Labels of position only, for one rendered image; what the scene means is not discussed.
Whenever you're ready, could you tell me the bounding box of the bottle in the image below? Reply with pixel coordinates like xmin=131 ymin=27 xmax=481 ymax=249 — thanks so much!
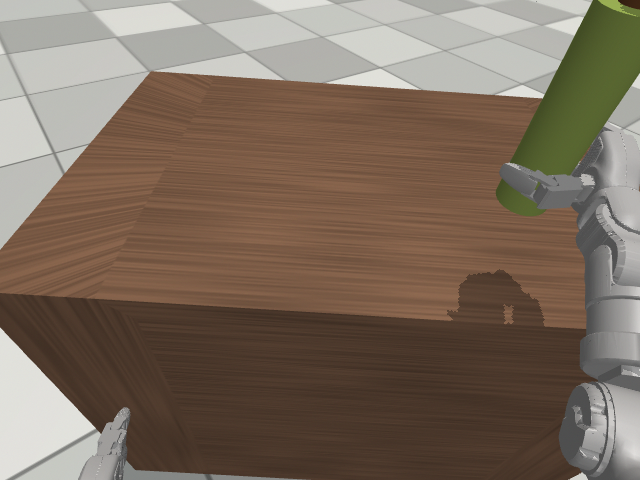
xmin=496 ymin=0 xmax=640 ymax=216

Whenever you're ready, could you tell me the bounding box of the right robot arm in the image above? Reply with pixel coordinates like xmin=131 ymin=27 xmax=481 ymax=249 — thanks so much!
xmin=559 ymin=186 xmax=640 ymax=480

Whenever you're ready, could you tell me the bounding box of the right robot hand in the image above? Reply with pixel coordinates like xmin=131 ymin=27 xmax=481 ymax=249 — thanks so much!
xmin=499 ymin=122 xmax=640 ymax=213

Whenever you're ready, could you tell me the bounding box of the left robot hand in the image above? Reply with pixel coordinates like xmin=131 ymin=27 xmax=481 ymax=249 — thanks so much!
xmin=78 ymin=407 xmax=130 ymax=480

